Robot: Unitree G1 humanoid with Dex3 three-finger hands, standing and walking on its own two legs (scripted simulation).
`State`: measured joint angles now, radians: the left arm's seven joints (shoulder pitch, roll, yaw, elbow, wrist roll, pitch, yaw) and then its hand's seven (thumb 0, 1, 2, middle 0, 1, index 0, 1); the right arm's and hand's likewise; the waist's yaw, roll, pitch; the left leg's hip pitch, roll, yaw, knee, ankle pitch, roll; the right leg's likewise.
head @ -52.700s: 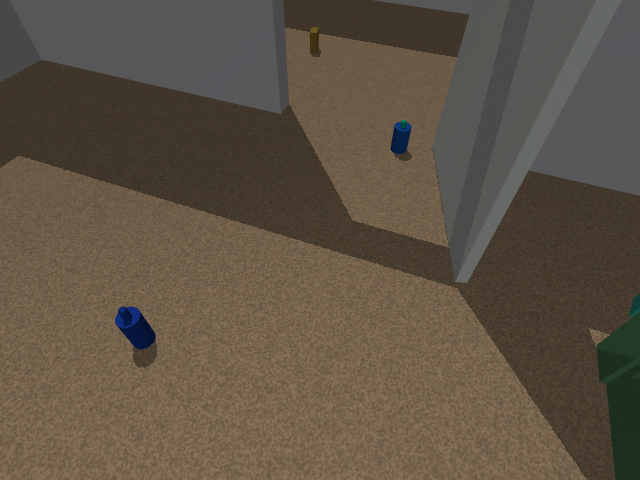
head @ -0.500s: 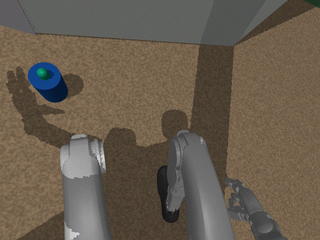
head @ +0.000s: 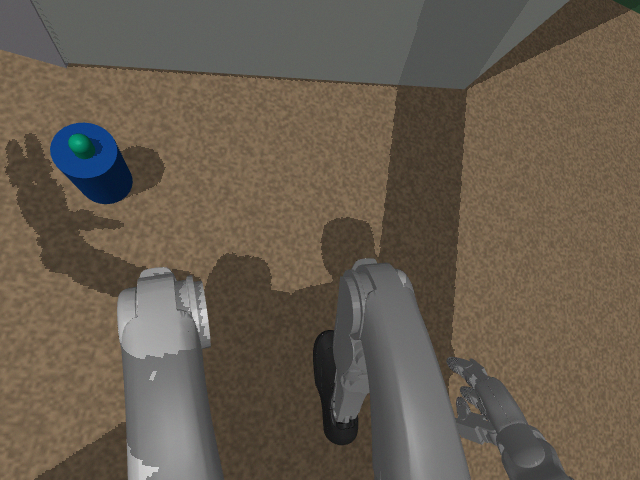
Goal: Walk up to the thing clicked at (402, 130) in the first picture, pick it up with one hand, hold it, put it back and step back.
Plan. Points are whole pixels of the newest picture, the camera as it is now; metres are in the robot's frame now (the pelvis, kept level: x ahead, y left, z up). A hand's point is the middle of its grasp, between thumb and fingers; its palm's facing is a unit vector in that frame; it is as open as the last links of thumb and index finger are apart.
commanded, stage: go down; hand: left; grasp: from above
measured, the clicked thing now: (93, 163) +0.50 +0.30 -0.28
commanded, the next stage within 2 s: approach in 1.14 s
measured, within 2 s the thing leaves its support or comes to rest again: neither
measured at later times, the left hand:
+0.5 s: hand out of the picture +0.39 +0.49 +0.03, palm faces +0.42 -0.90 -0.06, open 17.6 cm
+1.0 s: hand out of the picture +0.40 +0.49 +0.03, palm faces +0.41 -0.91 -0.07, open 17.4 cm
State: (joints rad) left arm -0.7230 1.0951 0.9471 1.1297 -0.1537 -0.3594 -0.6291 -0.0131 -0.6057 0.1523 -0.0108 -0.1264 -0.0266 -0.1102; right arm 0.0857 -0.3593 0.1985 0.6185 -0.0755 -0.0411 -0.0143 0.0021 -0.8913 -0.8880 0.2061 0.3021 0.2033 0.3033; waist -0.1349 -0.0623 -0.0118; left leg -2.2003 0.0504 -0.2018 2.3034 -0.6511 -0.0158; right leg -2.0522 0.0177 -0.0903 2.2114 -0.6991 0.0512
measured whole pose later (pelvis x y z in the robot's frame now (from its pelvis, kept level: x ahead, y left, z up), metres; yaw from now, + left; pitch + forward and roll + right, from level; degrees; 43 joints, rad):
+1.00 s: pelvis +0.00 +0.00 +0.00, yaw +0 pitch +30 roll -11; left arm -0.73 1.10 0.95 1.11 -0.15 -0.35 -0.63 -0.01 -0.55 0.12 -0.02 -0.11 -0.03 -0.09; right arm 0.09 -0.36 0.20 0.61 -0.08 -0.05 -0.01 0.00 -0.89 -0.89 0.21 0.30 0.20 0.30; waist -0.14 -0.06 -0.01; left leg -2.20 0.05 -0.20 2.31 -0.65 -0.01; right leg -2.05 0.02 -0.09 2.21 -0.70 0.05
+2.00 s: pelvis +0.00 +0.00 -0.07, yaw -6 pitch +19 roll -14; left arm -0.68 0.98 0.79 1.42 -0.18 -0.82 -0.46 -0.01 -0.54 0.18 -0.03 -0.14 -0.02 -0.14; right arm -0.11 -0.37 0.42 0.57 -0.27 0.00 0.04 0.00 -0.90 -0.89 0.21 0.30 0.20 0.30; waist -0.22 -0.23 0.22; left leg -2.26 0.05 -0.34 2.58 -0.70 -0.04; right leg -2.10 0.09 -0.16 2.41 -0.70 0.07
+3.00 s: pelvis -0.01 +0.01 -0.08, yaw -8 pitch +13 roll -17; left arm -0.70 0.90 0.61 1.46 -0.11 -1.04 -0.04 -0.01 -0.21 0.26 -0.14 -0.15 -0.14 -0.15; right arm -0.16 -0.36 0.53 0.54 -0.36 0.08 0.12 0.00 -0.89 -0.89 0.21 0.30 0.20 0.30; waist -0.26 -0.28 0.30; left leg -2.23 0.05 -0.42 2.66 -0.70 -0.03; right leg -2.05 0.12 -0.21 2.42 -0.66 0.09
